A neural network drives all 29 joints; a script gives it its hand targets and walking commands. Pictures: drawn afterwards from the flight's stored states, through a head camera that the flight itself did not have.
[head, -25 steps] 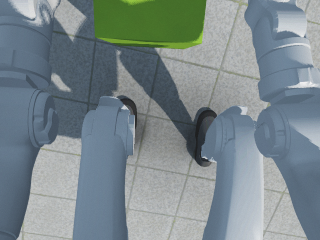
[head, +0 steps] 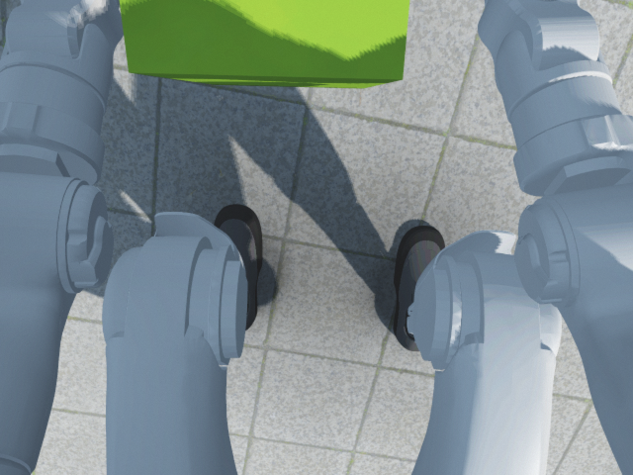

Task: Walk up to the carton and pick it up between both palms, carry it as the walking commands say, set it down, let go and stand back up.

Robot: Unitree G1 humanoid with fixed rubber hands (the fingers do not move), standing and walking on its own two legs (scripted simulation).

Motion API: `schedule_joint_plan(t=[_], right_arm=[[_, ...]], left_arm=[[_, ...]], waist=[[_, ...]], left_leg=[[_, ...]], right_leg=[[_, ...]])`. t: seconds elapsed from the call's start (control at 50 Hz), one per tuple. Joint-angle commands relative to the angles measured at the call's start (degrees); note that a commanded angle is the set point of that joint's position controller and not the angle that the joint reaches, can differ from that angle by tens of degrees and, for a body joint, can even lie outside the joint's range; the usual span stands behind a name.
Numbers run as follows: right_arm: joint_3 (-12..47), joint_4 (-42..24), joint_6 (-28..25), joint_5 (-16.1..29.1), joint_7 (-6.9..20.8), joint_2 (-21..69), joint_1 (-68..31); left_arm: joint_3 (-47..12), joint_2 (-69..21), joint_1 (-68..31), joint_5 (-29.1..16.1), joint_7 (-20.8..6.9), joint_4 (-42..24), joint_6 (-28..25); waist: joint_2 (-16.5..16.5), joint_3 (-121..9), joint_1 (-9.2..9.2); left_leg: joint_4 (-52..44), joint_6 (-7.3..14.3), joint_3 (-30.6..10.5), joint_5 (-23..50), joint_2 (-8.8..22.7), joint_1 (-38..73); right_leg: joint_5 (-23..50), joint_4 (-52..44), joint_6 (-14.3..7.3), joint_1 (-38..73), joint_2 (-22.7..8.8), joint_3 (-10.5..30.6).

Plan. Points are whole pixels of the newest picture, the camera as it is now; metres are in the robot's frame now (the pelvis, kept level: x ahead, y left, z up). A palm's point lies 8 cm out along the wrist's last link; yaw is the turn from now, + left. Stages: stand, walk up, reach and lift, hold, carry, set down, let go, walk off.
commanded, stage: reach and lift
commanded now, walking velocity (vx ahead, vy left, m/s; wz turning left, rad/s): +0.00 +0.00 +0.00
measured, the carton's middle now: out of the picture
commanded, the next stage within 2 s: none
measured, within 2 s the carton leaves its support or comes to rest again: leaves its support in 1.38 s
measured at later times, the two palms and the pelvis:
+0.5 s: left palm out of the picture +0.53 +0.22 -0.18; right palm out of the picture +0.56 -0.09 -0.18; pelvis +0.00 +0.00 +0.00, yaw +0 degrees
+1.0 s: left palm out of the picture +0.54 +0.22 -0.18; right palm out of the picture +0.56 -0.07 -0.18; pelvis +0.00 +0.00 -0.01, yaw +0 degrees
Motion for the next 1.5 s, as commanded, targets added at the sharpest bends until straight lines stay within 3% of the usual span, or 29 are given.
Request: schedule_joint_plan(t=[0.0, 0.02, 0.06, 0.08, 0.1, 0.14, 0.26, 0.32, 0.34, 0.42, 0.44, 0.58, 0.64, 0.66, 0.68, 0.7, 0.8, 0.82, 0.88, 1.0, 1.08, 1.14, 1.18, 1.22, 1.32, 1.36, 1.38, 1.46, 1.48], right_arm=[[0.7, -8.5, -2.2, 0.5, -0.3, -2.8, -10.9], [1.0, -8.4, -2.0, 1.4, 0.0, -2.2, -10.7], [0.9, -8.9, -1.7, 1.5, 0.6, -1.9, -10.3], [0.6, -9.9, -2.0, 1.8, 0.7, -2.0, -10.8], [0.7, -10.5, -2.0, 1.8, 0.8, -2.4, -10.9], [1.2, -12.2, -2.0, 2.0, 0.7, -2.0, -11.3], [0.8, -10.5, -1.3, 2.1, 0.2, -0.3, -11.6], [-0.1, -9.2, -1.1, 0.8, 0.1, -0.2, -12.5], [-1.0, -8.7, -1.1, 0.3, 0.1, -0.5, -13.2], [-2.7, -6.5, -1.2, -1.6, 0.0, -0.1, -13.9], [-2.9, -5.8, -1.1, -1.7, 0.2, -0.2, -14.4], [-5.0, -5.8, -2.2, -5.4, 0.3, 2.9, -14.8], [-5.6, -5.8, -2.2, -6.8, 1.0, 6.2, -15.6], [-3.9, -6.4, -2.2, -6.3, 1.6, 10.3, -17.0], [-3.7, -7.2, -2.3, -6.4, 2.3, 13.4, -18.4], [-3.6, -7.5, -2.1, -7.1, 2.9, 15.4, -18.7], [-0.4, -8.9, 0.1, -9.4, 9.2, 39.9, -25.7], [-0.7, -9.1, 0.6, -9.8, 10.9, 44.7, -26.8], [-0.4, -9.3, 2.0, -9.8, 13.5, 50.4, -26.8], [-0.5, -9.1, 4.3, -10.1, 16.1, 58.9, -25.8], [-0.7, -9.8, 4.9, -9.2, 16.8, 61.1, -26.4], [-0.3, -8.6, 5.6, -8.2, 17.2, 63.4, -27.0], [0.5, -8.9, 5.9, -8.0, 17.0, 63.6, -26.8], [1.2, -9.5, 6.1, -7.3, 16.8, 64.0, -27.1], [4.3, -17.4, 6.3, -5.0, 15.6, 64.8, -29.9], [4.9, -17.3, 6.9, -4.6, 15.3, 66.1, -30.2], [5.2, -18.2, 7.1, -4.3, 15.2, 66.3, -29.9], [6.1, -19.6, 8.9, -4.5, 15.3, 69.0, -28.9], [5.0, -18.8, 9.2, -5.1, 15.3, 69.0, -28.6]], left_arm=[[1.5, 11.2, -15.8, -0.8, -0.4, -7.1, -2.6], [1.1, 10.5, -15.1, -0.9, -0.6, -6.6, -2.5], [2.3, 10.3, -13.6, 1.0, -0.8, -5.6, -2.4], [1.8, 9.2, -12.7, 1.0, -0.7, -4.6, -2.3], [2.7, 10.2, -12.4, 1.9, -0.6, -6.0, -2.4], [2.9, 10.1, -12.9, 1.4, -0.7, -7.5, -2.5], [2.0, 10.0, -17.4, 0.7, -0.6, -11.9, -2.7], [-0.3, 7.6, -20.3, -0.9, -1.0, -13.7, -2.6], [-1.4, 6.7, -21.1, -0.9, -1.2, -12.4, -2.4], [-1.2, 4.7, -22.0, 0.4, -1.0, -8.7, -1.7], [-0.8, 4.7, -20.8, 1.3, -0.8, -6.6, -1.4], [-0.7, -2.8, -20.4, 3.6, -1.0, -3.7, -1.5], [-2.2, -6.0, -23.4, 3.4, -1.7, -6.7, -1.6], [-3.0, -9.4, -24.4, 3.5, -2.1, -6.7, -1.7], [-4.3, -13.1, -26.5, 3.0, -2.9, -8.0, -1.4], [-4.1, -14.5, -27.2, 3.5, -3.4, -8.6, -1.4], [-9.4, -37.6, -36.4, 3.0, -10.3, -12.1, 0.5], [-11.5, -42.7, -39.0, 2.7, -12.1, -13.8, 1.1], [-11.6, -50.2, -37.3, 3.2, -14.9, -14.2, 3.0], [-10.6, -54.5, -37.3, 2.3, -18.2, -17.2, 4.7], [-11.2, -56.5, -38.2, 2.0, -19.3, -17.5, 5.8], [-11.4, -55.1, -39.6, 2.2, -19.2, -20.0, 5.8], [-11.2, -55.0, -39.1, 2.2, -19.3, -20.6, 6.0], [-11.4, -55.5, -38.1, 2.4, -19.5, -20.8, 6.3], [-13.3, -58.0, -39.7, 0.3, -19.1, -26.9, 7.2], [-13.2, -57.8, -41.4, 0.2, -18.8, -29.7, 7.3], [-13.9, -58.1, -42.5, -0.3, -18.6, -31.1, 7.4], [-14.2, -58.1, -43.4, 1.0, -18.0, -35.0, 8.3], [-14.0, -58.3, -43.6, 1.0, -18.1, -34.9, 8.5]], waist=[[-2.4, -92.1, 3.54], [-2.3, -92.1, 3.66], [-0.7, -91.6, 6.21], [-0.8, -92.4, 5.74], [0.6, -92.7, 7.29], [0.5, -94.3, 7.65], [0.8, -93.5, 6.64], [1.5, -92.5, 4.61], [2.2, -91.5, 3.58], [1.3, -86.7, 3.42], [1.1, -85.3, 4.35], [0.3, -81.7, 2.85], [0.5, -81.6, 1.3], [0.1, -82.4, 2.42], [0.7, -83.4, 1.38], [0.9, -83.5, 2.24], [-0.8, -83.7, 1.16], [-0.3, -82.2, -0.28], [0.9, -81.8, 0.56], [-1.7, -82.0, 2.29], [-0.6, -82.2, 2.43], [-0.6, -82.1, 4.66], [-2.1, -82.0, 4.41], [-1.0, -84.1, 5.52], [-0.1, -98.3, 4.63], [-0.5, -102.1, 5.99], [-0.3, -104.5, 4.98], [0.1, -111.4, 5.95], [0.0, -110.5, 4.67]], left_leg=[[-9.3, 1.0, 8.2, 26.2, -0.6, 43.1], [-10.1, 1.1, 8.4, 25.9, -0.5, 42.5], [-10.3, 1.2, 8.6, 26.4, -0.5, 42.6], [-10.5, 1.3, 8.6, 26.8, -0.5, 43.6], [-10.2, 1.3, 8.8, 28.1, -0.7, 44.6], [-10.0, 1.3, 8.7, 28.5, -0.7, 43.5], [-10.3, 1.2, 8.5, 26.5, -0.6, 44.1], [-11.0, 0.7, 8.6, 24.3, -0.8, 43.9], [-11.1, 0.7, 8.3, 23.5, -0.8, 44.5], [-11.7, 0.6, 8.3, 18.9, -1.0, 42.1], [-12.3, 0.7, 8.0, 18.2, -0.9, 40.9], [-13.2, 0.5, 8.1, 16.8, -2.0, 39.6], [-13.1, 0.3, 7.9, 17.6, -2.4, 40.1], [-13.0, 0.5, 7.9, 18.3, -2.6, 40.6], [-12.8, 0.3, 7.5, 19.9, -2.8, 42.2], [-12.5, 0.1, 7.8, 20.3, -3.1, 41.8], [-11.1, 0.4, 7.9, 20.1, -4.4, 39.8], [-10.7, 0.4, 8.1, 19.5, -4.5, 39.1], [-9.7, 0.1, 9.6, 20.0, -4.9, 37.9], [-8.7, 1.2, 10.3, 20.5, -5.0, 35.9], [-8.7, 1.5, 10.5, 20.2, -4.9, 36.6], [-9.2, 2.0, 10.7, 20.3, -4.6, 36.2], [-9.0, 2.1, 10.9, 20.2, -4.8, 35.8], [-8.7, 2.0, 11.4, 21.2, -4.8, 35.9], [-9.2, 1.6, 11.5, 27.1, -5.2, 44.0], [-9.0, 1.7, 12.2, 27.6, -5.3, 44.4], [-9.2, 1.6, 12.2, 28.2, -5.2, 46.3], [-10.1, 1.4, 12.9, 29.4, -5.3, 49.8], [-10.7, 1.7, 12.5, 27.2, -5.3, 49.2]], right_leg=[[22.3, -9.7, -0.8, 35.8, 0.0, -12.0], [22.2, -9.8, -0.9, 36.2, -0.1, -12.0], [22.1, -9.7, -1.2, 35.3, 0.3, -11.4], [22.0, -9.7, -1.1, 34.8, 0.6, -11.9], [22.8, -9.2, -1.1, 34.1, 0.8, -11.9], [24.4, -9.2, -1.3, 36.1, 0.7, -11.6], [22.6, -9.9, -1.5, 35.7, 1.0, -11.4], [20.4, -10.1, -2.0, 35.6, 0.9, -11.7], [19.0, -10.5, -2.1, 34.3, 1.0, -11.7], [15.1, -11.0, -1.7, 32.9, 0.9, -12.0], [14.8, -10.8, -1.6, 32.4, 0.9, -12.1], [14.3, -11.6, -1.7, 32.6, 1.9, -12.6], [15.1, -11.3, -1.8, 32.1, 2.1, -12.7], [15.3, -11.2, -2.0, 32.2, 2.4, -12.5], [16.5, -10.8, -2.1, 31.4, 2.8, -12.9], [16.7, -10.9, -2.2, 31.7, 2.9, -12.6], [16.2, -10.0, -2.9, 31.6, 3.8, -13.0], [15.5, -9.9, -3.2, 29.9, 4.1, -13.1], [15.1, -9.0, -3.8, 28.9, 4.8, -13.7], [15.6, -8.4, -4.3, 28.8, 5.0, -14.1], [15.4, -8.4, -4.7, 27.7, 5.2, -14.3], [15.4, -8.1, -4.7, 27.1, 5.2, -13.9], [15.5, -8.6, -4.5, 27.7, 5.2, -14.0], [16.7, -8.6, -4.5, 29.3, 5.5, -13.4], [22.3, -8.2, -4.4, 36.6, 5.8, -14.4], [23.0, -8.5, -4.4, 39.5, 5.9, -13.4], [23.3, -8.5, -4.3, 39.5, 5.9, -14.0], [24.2, -9.8, -4.1, 43.0, 6.2, -13.7], [22.8, -10.3, -4.1, 42.7, 6.0, -14.0]])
